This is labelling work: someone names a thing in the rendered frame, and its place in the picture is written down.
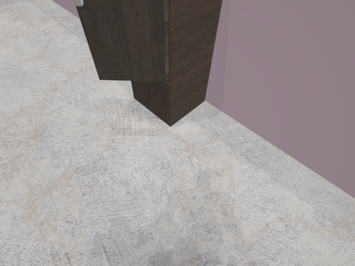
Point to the cupboard door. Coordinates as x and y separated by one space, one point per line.
126 38

